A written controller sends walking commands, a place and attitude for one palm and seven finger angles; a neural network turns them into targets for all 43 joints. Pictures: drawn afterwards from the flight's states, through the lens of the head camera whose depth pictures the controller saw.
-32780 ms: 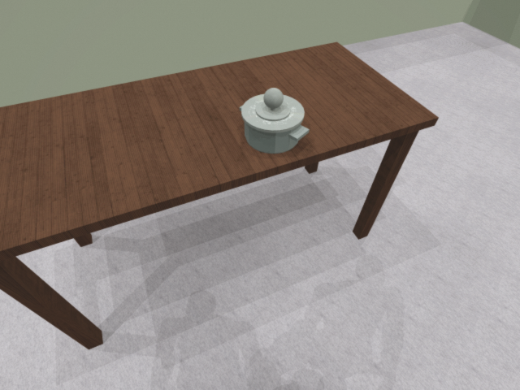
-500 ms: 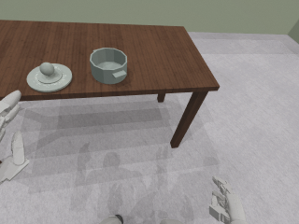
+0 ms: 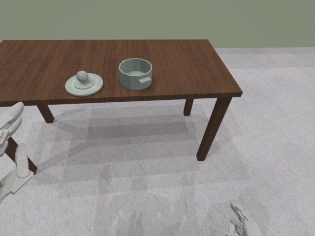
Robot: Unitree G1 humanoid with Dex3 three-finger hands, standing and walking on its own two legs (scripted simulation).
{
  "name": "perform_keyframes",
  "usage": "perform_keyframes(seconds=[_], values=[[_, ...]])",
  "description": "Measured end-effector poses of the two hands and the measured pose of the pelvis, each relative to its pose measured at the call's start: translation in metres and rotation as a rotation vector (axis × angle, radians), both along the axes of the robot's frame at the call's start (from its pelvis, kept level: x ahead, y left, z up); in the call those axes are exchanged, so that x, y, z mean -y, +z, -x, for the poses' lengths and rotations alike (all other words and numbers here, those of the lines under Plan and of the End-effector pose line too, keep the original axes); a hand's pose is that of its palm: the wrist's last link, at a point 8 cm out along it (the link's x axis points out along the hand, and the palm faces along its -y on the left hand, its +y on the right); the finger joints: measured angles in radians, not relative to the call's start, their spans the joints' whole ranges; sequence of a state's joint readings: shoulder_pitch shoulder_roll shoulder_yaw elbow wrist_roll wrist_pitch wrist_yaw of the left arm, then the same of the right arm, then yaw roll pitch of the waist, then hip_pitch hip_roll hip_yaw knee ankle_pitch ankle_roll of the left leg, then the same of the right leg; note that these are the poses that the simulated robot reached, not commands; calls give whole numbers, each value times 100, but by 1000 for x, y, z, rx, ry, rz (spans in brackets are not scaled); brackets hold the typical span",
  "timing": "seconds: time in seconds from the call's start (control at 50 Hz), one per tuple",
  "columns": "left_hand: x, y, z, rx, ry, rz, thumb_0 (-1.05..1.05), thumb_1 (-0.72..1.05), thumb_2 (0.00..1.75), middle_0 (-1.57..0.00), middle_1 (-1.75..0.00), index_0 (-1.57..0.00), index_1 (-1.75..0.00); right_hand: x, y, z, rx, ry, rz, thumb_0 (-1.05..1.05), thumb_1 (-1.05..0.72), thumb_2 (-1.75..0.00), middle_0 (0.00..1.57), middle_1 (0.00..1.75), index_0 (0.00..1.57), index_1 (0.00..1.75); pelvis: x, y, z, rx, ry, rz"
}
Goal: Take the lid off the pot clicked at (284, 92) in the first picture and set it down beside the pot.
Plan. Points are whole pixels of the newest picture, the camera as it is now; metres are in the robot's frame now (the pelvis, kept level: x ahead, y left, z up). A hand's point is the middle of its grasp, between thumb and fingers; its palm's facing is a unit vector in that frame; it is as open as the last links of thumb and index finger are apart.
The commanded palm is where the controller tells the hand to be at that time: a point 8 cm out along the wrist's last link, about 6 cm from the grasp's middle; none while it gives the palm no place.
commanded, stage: stop stepping back and stand still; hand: left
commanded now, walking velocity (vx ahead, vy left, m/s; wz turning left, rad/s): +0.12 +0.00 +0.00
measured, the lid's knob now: (82, 76) +0.76 +0.35 -0.03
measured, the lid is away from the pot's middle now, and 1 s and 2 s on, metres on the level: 0.24 0.24 0.24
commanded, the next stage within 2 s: let the arm hang, fingers relaxed in 0.10 s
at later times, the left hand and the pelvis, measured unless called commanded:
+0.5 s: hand out of the picture +0.10 +0.18 -0.18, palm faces +0.17 -0.97 -0.18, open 6.9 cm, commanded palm none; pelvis +0.04 +0.00 -0.02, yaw +7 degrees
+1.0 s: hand out of the picture +0.10 +0.21 -0.17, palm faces +0.10 -0.98 -0.20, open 7.3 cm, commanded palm none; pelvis +0.09 +0.03 +0.00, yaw +4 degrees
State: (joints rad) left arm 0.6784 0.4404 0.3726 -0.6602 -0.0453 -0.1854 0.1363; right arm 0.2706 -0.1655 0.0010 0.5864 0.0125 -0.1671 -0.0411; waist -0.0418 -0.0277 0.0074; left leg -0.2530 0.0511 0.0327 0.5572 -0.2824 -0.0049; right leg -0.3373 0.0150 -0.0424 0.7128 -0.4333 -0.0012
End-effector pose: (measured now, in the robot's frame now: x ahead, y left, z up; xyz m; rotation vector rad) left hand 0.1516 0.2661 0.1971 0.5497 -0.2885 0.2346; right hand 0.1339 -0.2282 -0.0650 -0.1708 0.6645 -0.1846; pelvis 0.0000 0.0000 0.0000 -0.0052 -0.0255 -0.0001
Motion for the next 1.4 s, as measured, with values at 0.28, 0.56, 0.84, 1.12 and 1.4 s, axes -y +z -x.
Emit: perform_keyframes(seconds=[0.28,0.56,0.84,1.12,1.4], values=[[-49,-177,-25,-538,259,276,0,89,90,-20,-30,-20,-30,-1,-57,-13,-254,133,11,1,-90,-89,20,30,20,30,-16,-23,-14,-54,115,7],[30,-342,90,-1442,430,602,-5,100,89,-21,-30,-21,-30,7,-71,22,-651,37,14,1,-90,-89,20,30,20,30,-4,-6,-53,-53,126,10],[14,-341,89,-1597,448,594,0,92,90,-20,-30,-20,-29,-33,-70,-1,-636,-2,-20,0,-94,-89,20,30,20,30,-29,3,-83,-34,86,7],[7,-338,43,-1504,401,560,0,93,90,-20,-30,-20,-29,-38,-73,26,-691,-45,-47,0,-93,-89,20,30,20,30,-31,4,-89,-13,74,2],[14,-336,65,-1559,422,555,0,93,90,-20,-30,-20,-29,-52,-76,66,-781,-62,-107,0,-91,-89,20,30,20,30,-28,6,-84,-10,69,2]])
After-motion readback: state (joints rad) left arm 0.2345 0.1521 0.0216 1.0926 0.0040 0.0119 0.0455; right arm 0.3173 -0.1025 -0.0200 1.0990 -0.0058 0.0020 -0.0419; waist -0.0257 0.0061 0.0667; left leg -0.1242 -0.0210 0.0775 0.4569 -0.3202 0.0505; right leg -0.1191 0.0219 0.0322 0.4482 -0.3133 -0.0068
